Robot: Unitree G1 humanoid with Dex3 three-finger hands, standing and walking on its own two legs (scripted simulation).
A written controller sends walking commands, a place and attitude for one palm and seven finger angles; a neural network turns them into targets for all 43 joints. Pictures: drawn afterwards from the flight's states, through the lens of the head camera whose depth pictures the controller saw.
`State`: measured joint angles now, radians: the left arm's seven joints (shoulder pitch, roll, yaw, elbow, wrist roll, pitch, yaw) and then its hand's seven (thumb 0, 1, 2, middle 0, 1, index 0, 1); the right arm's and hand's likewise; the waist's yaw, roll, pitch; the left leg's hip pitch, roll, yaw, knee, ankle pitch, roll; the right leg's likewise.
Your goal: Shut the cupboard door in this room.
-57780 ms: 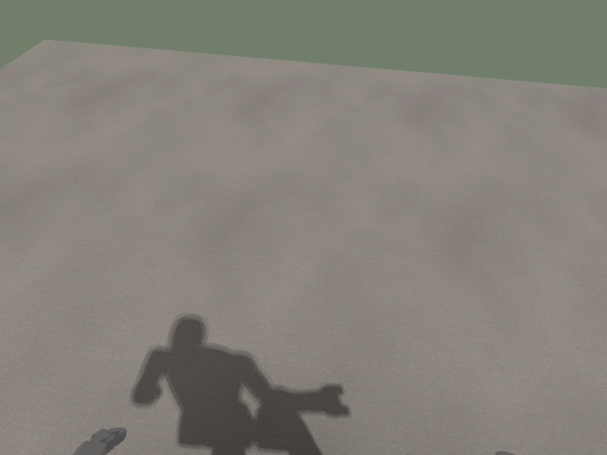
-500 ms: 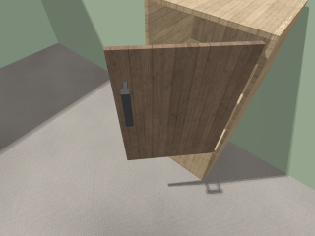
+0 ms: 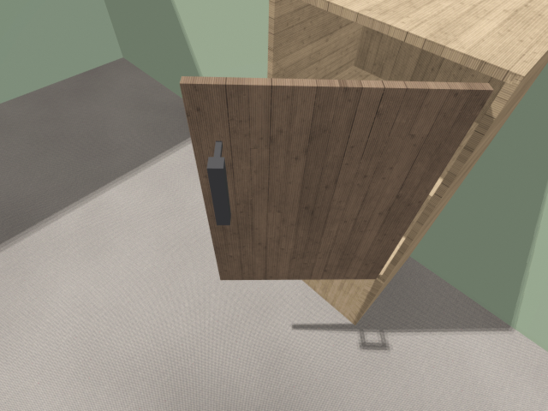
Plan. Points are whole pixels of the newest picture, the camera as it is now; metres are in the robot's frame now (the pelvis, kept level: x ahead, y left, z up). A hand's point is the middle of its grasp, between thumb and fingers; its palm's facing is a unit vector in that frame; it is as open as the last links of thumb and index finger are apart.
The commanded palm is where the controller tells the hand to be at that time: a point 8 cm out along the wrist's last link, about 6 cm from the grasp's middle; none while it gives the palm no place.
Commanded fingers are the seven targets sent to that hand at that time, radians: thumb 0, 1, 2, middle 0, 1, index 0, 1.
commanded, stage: shuffle to correct the standing spot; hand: left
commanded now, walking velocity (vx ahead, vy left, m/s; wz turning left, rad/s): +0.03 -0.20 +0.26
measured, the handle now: (221, 184) +0.45 +0.12 +0.05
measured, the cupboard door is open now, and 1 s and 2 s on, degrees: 45 45 45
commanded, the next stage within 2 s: come to a stop and stand still in 0.38 s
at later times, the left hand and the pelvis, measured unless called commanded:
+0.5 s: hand out of the picture +0.07 +0.10 -0.17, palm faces +0.06 -0.97 -0.23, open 7.4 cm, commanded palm none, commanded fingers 0.00 0.90 0.90 -0.20 -0.30 -0.20 -0.30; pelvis +0.03 -0.10 -0.01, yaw +2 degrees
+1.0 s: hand out of the picture +0.02 +0.08 -0.18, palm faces +0.09 -0.98 -0.20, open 7.4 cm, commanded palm none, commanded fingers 0.00 0.90 0.90 -0.20 -0.30 -0.20 -0.30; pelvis +0.00 -0.10 +0.00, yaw +2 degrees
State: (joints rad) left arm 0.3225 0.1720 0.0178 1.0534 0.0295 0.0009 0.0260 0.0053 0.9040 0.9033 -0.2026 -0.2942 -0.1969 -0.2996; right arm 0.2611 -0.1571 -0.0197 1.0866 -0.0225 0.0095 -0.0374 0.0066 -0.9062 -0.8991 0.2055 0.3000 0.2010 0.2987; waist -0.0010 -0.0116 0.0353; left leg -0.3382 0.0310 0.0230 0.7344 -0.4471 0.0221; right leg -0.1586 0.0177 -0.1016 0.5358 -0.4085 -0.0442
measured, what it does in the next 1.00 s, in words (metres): steps on the spot: right foot, then left foot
